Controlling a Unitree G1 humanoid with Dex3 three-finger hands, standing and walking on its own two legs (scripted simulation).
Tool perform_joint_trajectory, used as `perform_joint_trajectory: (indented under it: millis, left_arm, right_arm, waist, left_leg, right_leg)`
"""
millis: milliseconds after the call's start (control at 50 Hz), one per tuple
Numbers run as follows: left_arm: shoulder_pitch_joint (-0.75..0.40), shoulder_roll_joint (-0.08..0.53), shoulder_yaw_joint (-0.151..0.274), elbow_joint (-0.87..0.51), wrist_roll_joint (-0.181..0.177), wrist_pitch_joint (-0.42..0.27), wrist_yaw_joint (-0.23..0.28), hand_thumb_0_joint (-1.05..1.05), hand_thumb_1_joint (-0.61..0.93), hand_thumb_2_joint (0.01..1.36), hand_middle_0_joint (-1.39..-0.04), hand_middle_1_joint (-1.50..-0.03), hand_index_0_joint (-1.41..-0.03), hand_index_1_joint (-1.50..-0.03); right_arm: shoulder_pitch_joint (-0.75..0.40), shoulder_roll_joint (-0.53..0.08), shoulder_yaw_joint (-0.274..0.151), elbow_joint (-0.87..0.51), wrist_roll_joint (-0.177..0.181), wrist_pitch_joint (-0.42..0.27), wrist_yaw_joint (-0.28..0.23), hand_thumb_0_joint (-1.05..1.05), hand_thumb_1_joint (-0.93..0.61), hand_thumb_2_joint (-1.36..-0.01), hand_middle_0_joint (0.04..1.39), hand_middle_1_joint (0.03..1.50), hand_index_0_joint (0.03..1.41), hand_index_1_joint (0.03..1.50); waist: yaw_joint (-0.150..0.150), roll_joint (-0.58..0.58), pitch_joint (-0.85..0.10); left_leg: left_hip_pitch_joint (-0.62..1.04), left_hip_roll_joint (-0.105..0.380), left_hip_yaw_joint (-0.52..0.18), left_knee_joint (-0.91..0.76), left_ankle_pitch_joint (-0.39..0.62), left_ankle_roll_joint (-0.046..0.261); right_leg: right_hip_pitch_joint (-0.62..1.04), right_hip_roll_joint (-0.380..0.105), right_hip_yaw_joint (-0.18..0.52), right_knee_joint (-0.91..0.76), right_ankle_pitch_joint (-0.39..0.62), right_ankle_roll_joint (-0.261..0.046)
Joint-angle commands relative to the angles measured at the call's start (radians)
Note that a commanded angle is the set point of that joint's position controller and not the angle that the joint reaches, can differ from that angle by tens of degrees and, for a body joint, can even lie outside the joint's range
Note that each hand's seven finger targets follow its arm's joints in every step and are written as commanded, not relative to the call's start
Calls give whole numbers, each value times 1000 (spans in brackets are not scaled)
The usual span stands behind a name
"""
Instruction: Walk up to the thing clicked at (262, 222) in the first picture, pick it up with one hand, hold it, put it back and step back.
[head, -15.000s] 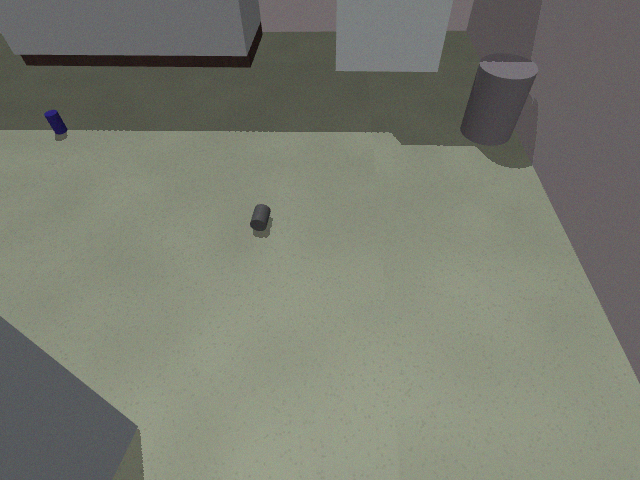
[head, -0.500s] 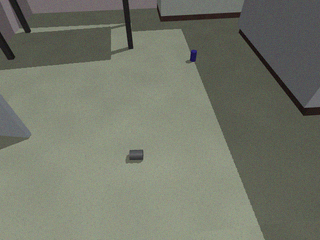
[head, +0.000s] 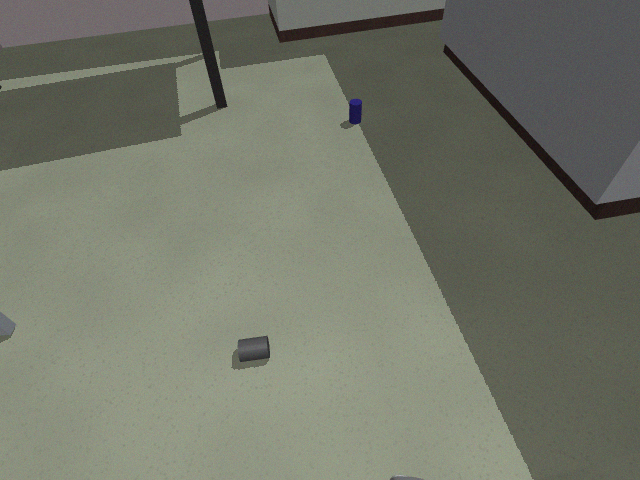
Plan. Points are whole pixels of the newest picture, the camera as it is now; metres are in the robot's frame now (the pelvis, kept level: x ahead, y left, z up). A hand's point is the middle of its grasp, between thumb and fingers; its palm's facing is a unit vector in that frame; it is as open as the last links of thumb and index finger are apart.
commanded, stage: walk up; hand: left
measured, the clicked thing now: (254, 348) +0.63 +0.25 -0.72
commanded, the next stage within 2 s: stand in 1.88 s
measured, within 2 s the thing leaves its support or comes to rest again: neither
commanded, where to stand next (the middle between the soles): +0.25 +0.00 m, yaw +1 degrees
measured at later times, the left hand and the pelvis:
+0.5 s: hand (137, 458) +0.19 +0.28 -0.16, palm faces -0.04 -0.94 -0.34, open 7.4 cm; pelvis +0.15 +0.02 +0.00, yaw +0 degrees
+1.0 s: hand (170, 380) +0.30 +0.26 -0.14, palm faces -0.02 -0.94 -0.35, open 7.4 cm; pelvis +0.19 +0.00 +0.01, yaw +0 degrees
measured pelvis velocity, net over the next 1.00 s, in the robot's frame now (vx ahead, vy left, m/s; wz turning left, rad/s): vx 0.19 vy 0.00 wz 0.00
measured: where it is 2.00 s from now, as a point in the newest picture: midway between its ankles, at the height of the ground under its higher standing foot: outside the picture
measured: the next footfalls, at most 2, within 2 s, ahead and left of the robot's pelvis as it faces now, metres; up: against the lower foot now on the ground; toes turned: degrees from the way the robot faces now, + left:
left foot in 0.36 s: +0.24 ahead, +0.14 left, +0.00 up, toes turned +1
right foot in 0.64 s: +0.24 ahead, -0.13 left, +0.00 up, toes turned -2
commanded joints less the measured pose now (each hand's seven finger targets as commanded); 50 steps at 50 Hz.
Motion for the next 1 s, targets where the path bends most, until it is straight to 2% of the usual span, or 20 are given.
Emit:
perform_joint_trajectory:
  millis: [0, 20, 120, 200, 240, 280, 320, 340, 360, 380, 460, 540, 600, 620, 640, 660, 700, 740, 760, 980]
  left_arm:
    - [239, 350, 104, -51, -16, -50, 42, 0, 900, 900, -200, -300, -200, -300]
    - [172, 334, 96, -77, -27, -46, 43, 0, 900, 900, -200, -300, -200, -300]
    - [50, 245, 65, -131, -21, -46, 47, 0, 900, 900, -200, -300, -200, -300]
    - [71, 256, 73, -160, -9, -50, 39, 0, 900, 900, -200, -300, -200, -300]
    - [68, 246, 60, -163, -11, -44, 42, 0, 900, 900, -200, -300, -200, -300]
    - [45, 236, 45, -169, -20, -31, 48, 0, 900, 900, -200, -300, -200, -300]
    - [3, 178, 14, -182, -26, -17, 56, 0, 900, 900, -200, -300, -200, -300]
    - [42, 134, -1, -187, -30, -14, 55, 0, 900, 900, -200, -300, -200, -300]
    - [79, 96, -10, -182, -36, -7, 58, 0, 900, 900, -200, -300, -200, -300]
    - [116, 201, 19, -135, -33, 8, 73, 0, 900, 900, -200, -300, -200, -300]
    - [112, 196, 20, -88, -31, 9, 73, 0, 900, 900, -200, -300, -200, -300]
    - [107, 155, 18, -42, -26, 6, 71, 0, 900, 900, -200, -300, -200, -300]
    - [120, 176, 27, -9, -15, -8, 84, 0, 900, 900, -200, -300, -200, -300]
    - [68, 231, 34, -23, -3, -17, 87, 0, 900, 900, -200, -300, -200, -300]
    - [-11, 273, 31, -45, -14, -20, 85, 0, 900, 900, -200, -300, -200, -300]
    - [-77, 279, 22, -49, -19, -16, 81, 0, 900, 900, -200, -300, -200, -300]
    - [-134, 224, 2, -38, -24, -6, 81, 0, 900, 900, -200, -300, -200, -300]
    - [-111, 179, -12, -11, -27, 0, 78, 0, 900, 900, -200, -300, -200, -300]
    - [-89, 183, -10, 10, -27, 1, 76, 0, 900, 900, -200, -300, -200, -300]
    - [-205, 164, -23, 111, -41, 9, 80, 0, 900, 900, -200, -300, -200, -300]
  right_arm:
    - [4, -164, -31, -130, 13, -22, -26, 0, -900, -900, 200, 300, 200, 300]
    - [-16, -226, -50, -104, 5, -12, -36, 0, -900, -900, 200, 300, 200, 300]
    - [51, -196, -48, -51, 5, -5, -9, 0, -900, -900, 200, 300, 200, 300]
    - [-19, -172, -51, -82, -13, -15, 7, 0, -900, -900, 200, 300, 200, 300]
    - [-42, -161, -51, -83, -14, -25, -2, 0, -900, -900, 200, 300, 200, 300]
    - [-29, -137, -47, -71, -12, -33, -18, 0, -900, -900, 200, 300, 200, 300]
    - [47, -152, -52, -45, -13, -42, -37, 0, -900, -900, 200, 300, 200, 300]
    - [78, -222, -70, -49, -21, -50, -45, 0, -900, -900, 200, 300, 200, 300]
    - [64, -302, -81, -74, -26, -54, -48, 0, -900, -900, 200, 300, 200, 300]
    - [23, -334, -91, -86, -4, -49, -45, 0, -900, -900, 200, 300, 200, 300]
    - [-54, -258, -59, -95, -5, -42, -60, 0, -900, -900, 200, 300, 200, 300]
    - [-126, -240, -37, -102, -3, -25, -61, 0, -900, -900, 200, 300, 200, 300]
    - [-179, -178, -7, -103, 21, 0, -57, 0, -900, -900, 200, 300, 200, 300]
    - [-160, -135, 6, -102, 29, 7, -56, 0, -900, -900, 200, 300, 200, 300]
    - [-151, -125, 7, -82, 28, 17, -58, 0, -900, -900, 200, 300, 200, 300]
    - [-150, -166, -10, -41, 26, 24, -63, 0, -900, -900, 200, 300, 200, 300]
    - [-134, -166, -5, 6, 26, 16, -58, 0, -900, -900, 200, 300, 200, 300]
    - [-198, -199, -7, 19, 20, 3, -54, 0, -900, -900, 200, 300, 200, 300]
    - [-226, -210, 1, 27, 22, -1, -50, 0, -900, -900, 200, 300, 200, 300]
    - [-303, -180, 24, 163, 17, 2, -56, 0, -900, -900, 200, 300, 200, 300]
  waist:
    - [132, -293, -130]
    - [108, -153, -73]
    - [34, -190, 16]
    - [59, -185, -2]
    - [63, -157, -21]
    - [38, -133, -49]
    - [-19, -51, -98]
    - [-26, 114, -127]
    - [-7, 228, -118]
    - [-2, 166, -109]
    - [31, 162, -74]
    - [43, 177, -111]
    - [83, 67, -142]
    - [50, -81, -132]
    - [21, -124, -104]
    - [12, -120, -66]
    - [-15, -98, -47]
    - [23, -81, -70]
    - [47, -79, -93]
    - [44, -14, -148]
  left_leg:
    - [-566, -86, -41, 573, -96, 53]
    - [-532, -18, -149, 650, -109, 48]
    - [-419, 43, -106, 427, 74, 20]
    - [-394, 49, -68, 201, 100, 2]
    - [-316, 22, -37, 132, 158, 3]
    - [-202, -5, -13, 45, 265, 10]
    - [-40, -20, -36, -59, 326, 30]
    - [15, 113, -216, -159, 251, 65]
    - [35, 324, -578, -268, 176, 159]
    - [-27, 380, -628, -255, 123, 272]
    - [-84, 256, -336, -172, 406, 217]
    - [-208, 224, -216, -81, 595, 199]
    - [-313, 148, -147, 70, 407, 100]
    - [-375, 75, -101, 153, 270, 51]
    - [-318, -3, -68, 190, 26, 19]
    - [-193, 0, -87, 226, -54, 23]
    - [-152, 22, -102, 31, 120, 36]
    - [-169, 103, -217, -74, 220, 68]
    - [-202, 116, -226, -62, 234, 81]
    - [-108, 89, -157, -168, 455, 42]
  right_leg:
    - [495, -363, 669, -316, -280, -224]
    - [342, -387, 670, -303, -313, -277]
    - [91, -184, 236, -322, -242, -202]
    - [101, -198, 198, -304, -225, -218]
    - [72, -192, 161, -239, -90, -199]
    - [29, -187, 130, -134, 64, -181]
    - [-35, -131, 77, 34, 58, -117]
    - [-96, -49, 21, 206, -94, -70]
    - [-219, 79, 3, 358, -369, -14]
    - [-179, 32, 75, 459, -466, -22]
    - [-145, -21, 100, 385, -372, -21]
    - [61, 7, 13, 175, -259, -3]
    - [238, 7, 38, -73, 2, -26]
    - [232, -123, 233, -121, 63, -69]
    - [80, -284, 415, -192, -4, -169]
    - [-58, -292, 396, -169, -25, -212]
    - [-62, -177, 229, -115, -37, -107]
    - [-4, -74, 122, -63, -56, -31]
    - [74, -56, 110, -67, -76, -25]
    - [234, -86, 81, -143, 130, -9]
